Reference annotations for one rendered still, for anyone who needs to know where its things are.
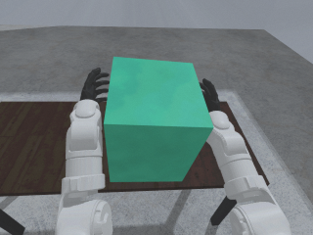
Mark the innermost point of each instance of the left robot forearm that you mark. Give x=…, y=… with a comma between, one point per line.
x=84, y=151

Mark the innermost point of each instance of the right robot forearm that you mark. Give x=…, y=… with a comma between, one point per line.
x=242, y=182

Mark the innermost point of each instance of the robot right upper arm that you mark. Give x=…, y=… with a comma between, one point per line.
x=259, y=218

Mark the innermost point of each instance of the right robot hand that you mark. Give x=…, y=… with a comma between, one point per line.
x=210, y=96

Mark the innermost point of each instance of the robot left upper arm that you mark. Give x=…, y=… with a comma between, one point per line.
x=90, y=217

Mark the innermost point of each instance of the left robot hand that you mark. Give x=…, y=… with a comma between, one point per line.
x=89, y=91

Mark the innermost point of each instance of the carton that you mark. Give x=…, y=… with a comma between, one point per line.
x=156, y=120

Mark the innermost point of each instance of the table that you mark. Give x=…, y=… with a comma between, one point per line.
x=33, y=141

